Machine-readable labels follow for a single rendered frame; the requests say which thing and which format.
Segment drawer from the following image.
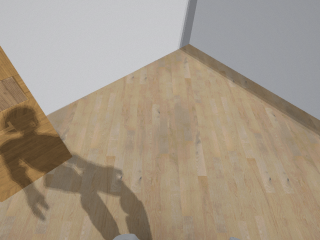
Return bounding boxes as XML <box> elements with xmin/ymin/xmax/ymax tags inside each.
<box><xmin>0</xmin><ymin>76</ymin><xmax>27</xmax><ymax>112</ymax></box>

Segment handle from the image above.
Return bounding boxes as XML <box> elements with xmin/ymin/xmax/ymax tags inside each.
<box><xmin>0</xmin><ymin>125</ymin><xmax>17</xmax><ymax>140</ymax></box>

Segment cabinet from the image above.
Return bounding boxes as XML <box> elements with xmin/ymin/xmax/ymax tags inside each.
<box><xmin>0</xmin><ymin>46</ymin><xmax>73</xmax><ymax>202</ymax></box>

